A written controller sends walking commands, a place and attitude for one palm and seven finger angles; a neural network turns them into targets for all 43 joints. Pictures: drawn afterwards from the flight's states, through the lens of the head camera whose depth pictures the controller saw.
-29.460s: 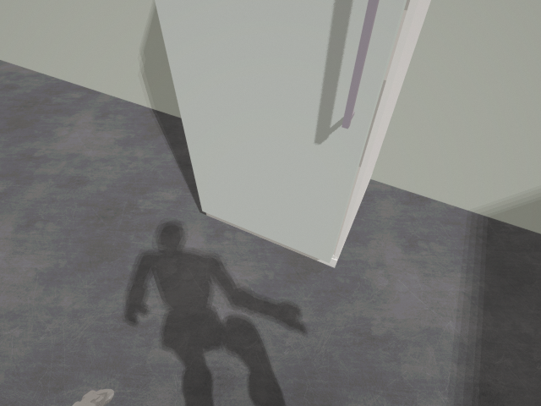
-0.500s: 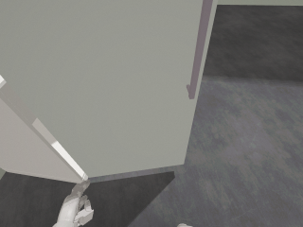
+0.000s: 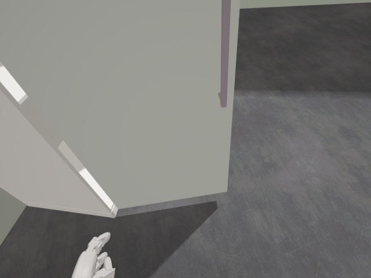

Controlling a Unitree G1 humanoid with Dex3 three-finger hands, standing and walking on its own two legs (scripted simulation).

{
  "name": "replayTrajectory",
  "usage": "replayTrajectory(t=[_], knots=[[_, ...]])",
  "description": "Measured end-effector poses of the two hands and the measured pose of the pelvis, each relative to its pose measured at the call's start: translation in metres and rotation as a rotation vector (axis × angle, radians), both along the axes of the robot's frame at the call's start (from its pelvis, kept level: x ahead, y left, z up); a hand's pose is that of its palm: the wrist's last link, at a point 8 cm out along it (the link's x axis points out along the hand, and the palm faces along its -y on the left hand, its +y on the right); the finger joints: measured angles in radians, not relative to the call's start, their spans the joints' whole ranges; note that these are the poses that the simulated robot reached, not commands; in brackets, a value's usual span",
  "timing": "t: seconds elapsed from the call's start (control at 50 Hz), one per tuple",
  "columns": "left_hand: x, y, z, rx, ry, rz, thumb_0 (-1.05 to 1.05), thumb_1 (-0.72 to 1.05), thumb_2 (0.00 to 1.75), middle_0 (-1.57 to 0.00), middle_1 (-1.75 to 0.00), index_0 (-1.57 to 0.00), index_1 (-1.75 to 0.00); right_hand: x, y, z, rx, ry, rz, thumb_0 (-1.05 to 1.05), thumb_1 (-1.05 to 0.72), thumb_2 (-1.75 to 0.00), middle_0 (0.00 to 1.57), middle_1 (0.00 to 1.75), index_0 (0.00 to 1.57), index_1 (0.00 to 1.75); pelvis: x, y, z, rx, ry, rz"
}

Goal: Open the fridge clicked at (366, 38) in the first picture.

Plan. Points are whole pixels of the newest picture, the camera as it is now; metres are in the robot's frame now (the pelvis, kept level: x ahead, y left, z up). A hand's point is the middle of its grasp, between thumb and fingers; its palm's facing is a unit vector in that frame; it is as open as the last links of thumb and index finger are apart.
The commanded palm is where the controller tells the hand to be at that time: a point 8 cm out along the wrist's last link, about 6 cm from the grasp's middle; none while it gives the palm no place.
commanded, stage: step back with the hand held close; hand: right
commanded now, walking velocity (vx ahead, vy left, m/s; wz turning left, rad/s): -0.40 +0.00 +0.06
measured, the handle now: (223, 30) +0.62 -0.09 +0.23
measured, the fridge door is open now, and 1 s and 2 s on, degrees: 73 73 73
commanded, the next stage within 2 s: stop stepping back and stand still in 0.04 s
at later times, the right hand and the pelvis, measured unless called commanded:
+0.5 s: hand out of the picture +0.10 -0.28 +0.17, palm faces +0.31 +0.85 -0.43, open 7.4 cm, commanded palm +0.07 -0.31 +0.18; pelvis -0.10 -0.03 +0.00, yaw +6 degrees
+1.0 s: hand out of the picture +0.12 -0.32 +0.12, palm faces +0.40 +0.81 -0.43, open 7.4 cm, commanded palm none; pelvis -0.10 -0.06 -0.01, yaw +0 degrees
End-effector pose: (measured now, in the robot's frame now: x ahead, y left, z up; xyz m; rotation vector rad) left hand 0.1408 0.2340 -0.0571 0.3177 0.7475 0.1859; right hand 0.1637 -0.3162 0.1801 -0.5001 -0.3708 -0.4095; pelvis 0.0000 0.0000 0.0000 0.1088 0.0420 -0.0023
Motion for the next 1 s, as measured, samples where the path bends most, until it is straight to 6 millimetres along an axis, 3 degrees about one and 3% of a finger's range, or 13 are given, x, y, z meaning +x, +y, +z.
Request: replayTrajectory(t=[0.1,0.22,0.36,0.44,0.5,0.54,0.62,0.68,0.76,0.82,0.94,0.96,1.0], knots=[[-0.017,-0.016,0.003,-0.036,-0.018,-0.027,0.01,0.90,0.89,-0.21,-0.30,-0.20,-0.30,-0.015,0.014,0.007,0.040,-0.003,0.068,0.01,-0.89,-0.90,0.21,0.31,0.21,0.30,-0.020,-0.002,0.006,-0.002,0.044,0.044],[-0.045,-0.012,-0.011,-0.034,-0.067,0.024,0.01,0.90,0.89,-0.21,-0.30,-0.20,-0.30,-0.022,0.031,0.006,-0.037,-0.035,0.210,0.01,-0.89,-0.90,0.21,0.31,0.21,0.30,-0.058,-0.007,-0.012,-0.033,0.001,0.139],[-0.104,0.000,-0.007,0.006,-0.072,0.166,0.01,0.90,0.89,-0.21,-0.30,-0.20,-0.30,-0.029,0.010,-0.011,0.035,0.021,0.195,0.01,-0.88,-0.90,0.22,0.31,0.21,0.30,-0.070,-0.019,-0.015,-0.039,-0.055,0.094],[-0.132,-0.001,0.000,0.004,-0.046,0.136,0.01,0.90,0.89,-0.21,-0.30,-0.20,-0.30,-0.065,0.003,-0.003,-0.008,0.088,0.165,0.01,-0.89,-0.90,0.21,0.31,0.21,0.30,-0.092,-0.021,-0.005,-0.056,-0.053,0.062],[-0.148,-0.001,0.000,0.023,0.008,0.118,0.01,0.90,0.89,-0.21,-0.30,-0.20,-0.30,-0.097,-0.003,0.006,-0.026,0.073,0.144,0.01,-0.88,-0.90,0.21,0.31,0.21,0.30,-0.097,-0.028,-0.002,-0.087,-0.049,0.108],[-0.154,-0.002,-0.002,0.040,0.030,0.111,0.01,0.90,0.89,-0.21,-0.30,-0.20,-0.30,-0.106,-0.014,0.006,-0.010,0.031,0.098,0.01,-0.88,-0.90,0.22,0.31,0.21,0.30,-0.098,-0.034,-0.002,-0.089,-0.046,0.117],[-0.152,-0.009,-0.017,0.064,0.007,0.107,0.01,0.90,0.90,-0.21,-0.30,-0.20,-0.30,-0.095,-0.040,-0.011,0.088,-0.045,0.003,0.01,-0.88,-0.90,0.21,0.31,0.21,0.30,-0.105,-0.051,-0.016,-0.061,-0.049,0.064],[-0.146,-0.028,-0.017,0.009,-0.034,0.116,0.02,0.90,0.90,-0.20,-0.30,-0.20,-0.30,-0.084,-0.044,-0.020,0.132,0.000,-0.006,0.01,-0.89,-0.90,0.21,0.31,0.21,0.30,-0.116,-0.054,-0.014,-0.091,-0.072,0.072],[-0.140,-0.057,-0.006,-0.095,-0.105,0.076,0.02,0.90,0.89,-0.20,-0.30,-0.20,-0.30,-0.088,-0.020,-0.006,0.063,0.070,0.085,0.02,-0.89,-0.90,0.20,0.31,0.20,0.30,-0.119,-0.049,-0.003,-0.092,-0.067,0.081],[-0.133,-0.067,-0.010,-0.137,-0.112,0.038,0.01,0.90,0.89,-0.21,-0.30,-0.20,-0.30,-0.101,-0.005,0.006,-0.052,0.093,0.138,0.02,-0.89,-0.90,0.21,0.31,0.20,0.30,-0.118,-0.044,-0.005,-0.102,-0.047,0.082],[-0.126,-0.059,-0.025,-0.114,-0.008,0.012,0.01,0.90,0.89,-0.21,-0.30,-0.20,-0.30,-0.108,-0.025,0.014,-0.039,0.048,0.031,0.01,-0.88,-0.90,0.22,0.31,0.21,0.30,-0.109,-0.047,-0.003,-0.110,-0.051,0.073],[-0.125,-0.056,-0.028,-0.117,0.000,0.002,0.01,0.90,0.89,-0.21,-0.30,-0.20,-0.30,-0.103,-0.032,0.005,-0.023,0.070,0.005,0.01,-0.88,-0.90,0.22,0.31,0.21,0.30,-0.107,-0.049,-0.003,-0.111,-0.047,0.054],[-0.122,-0.048,-0.043,-0.118,0.050,-0.016,0.01,0.90,0.89,-0.21,-0.30,-0.20,-0.30,-0.086,-0.045,-0.038,0.057,0.227,-0.036,0.00,-0.89,-0.90,0.21,0.31,0.21,0.30,-0.104,-0.055,-0.010,-0.105,-0.041,0.008]])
